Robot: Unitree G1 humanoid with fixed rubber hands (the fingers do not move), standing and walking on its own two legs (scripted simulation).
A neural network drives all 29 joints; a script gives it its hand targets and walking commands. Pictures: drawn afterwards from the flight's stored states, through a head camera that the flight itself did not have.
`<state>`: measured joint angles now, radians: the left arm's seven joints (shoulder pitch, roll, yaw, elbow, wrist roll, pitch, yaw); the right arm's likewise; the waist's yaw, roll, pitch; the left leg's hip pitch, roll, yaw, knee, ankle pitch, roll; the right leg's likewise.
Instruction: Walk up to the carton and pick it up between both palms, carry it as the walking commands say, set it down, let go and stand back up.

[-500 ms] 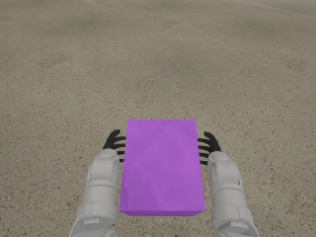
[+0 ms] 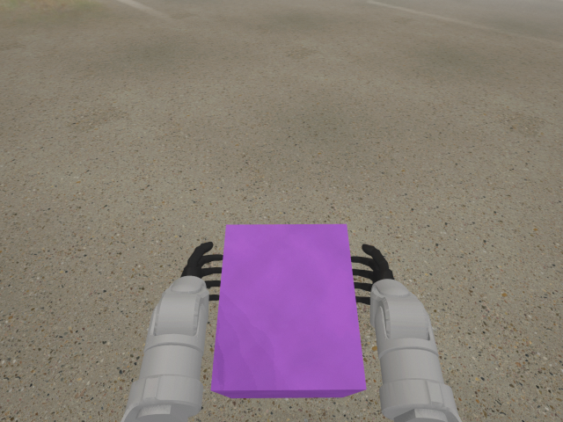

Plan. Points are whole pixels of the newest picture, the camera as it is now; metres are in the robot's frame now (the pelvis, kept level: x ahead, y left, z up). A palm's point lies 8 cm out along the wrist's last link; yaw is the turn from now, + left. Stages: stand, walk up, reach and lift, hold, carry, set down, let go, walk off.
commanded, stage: hold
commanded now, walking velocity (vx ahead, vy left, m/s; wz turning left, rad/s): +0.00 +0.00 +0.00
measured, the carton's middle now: (286, 314) +0.30 +0.00 -0.03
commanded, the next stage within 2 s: carry in 0.98 s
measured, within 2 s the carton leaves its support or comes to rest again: neither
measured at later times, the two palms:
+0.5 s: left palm (190, 289) +0.29 +0.14 +0.05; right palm (380, 293) +0.29 -0.14 +0.05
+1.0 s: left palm (192, 290) +0.29 +0.14 +0.05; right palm (380, 294) +0.29 -0.14 +0.05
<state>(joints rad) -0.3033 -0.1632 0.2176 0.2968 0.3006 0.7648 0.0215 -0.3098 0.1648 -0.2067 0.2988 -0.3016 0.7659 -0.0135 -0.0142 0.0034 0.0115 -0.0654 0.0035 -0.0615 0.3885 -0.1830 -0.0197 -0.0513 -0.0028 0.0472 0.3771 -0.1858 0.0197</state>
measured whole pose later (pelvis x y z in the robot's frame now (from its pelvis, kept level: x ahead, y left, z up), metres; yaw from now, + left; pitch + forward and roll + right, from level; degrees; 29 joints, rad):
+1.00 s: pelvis +0.00 +0.00 +0.00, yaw +0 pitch -6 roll +0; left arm -0.29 -0.16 0.19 0.27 0.29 0.78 0.03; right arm -0.28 0.16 -0.18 0.27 -0.29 0.78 -0.02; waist -0.01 0.00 -0.02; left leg -0.13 -0.01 -0.06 0.42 -0.19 -0.02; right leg -0.12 -0.01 0.05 0.42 -0.20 0.03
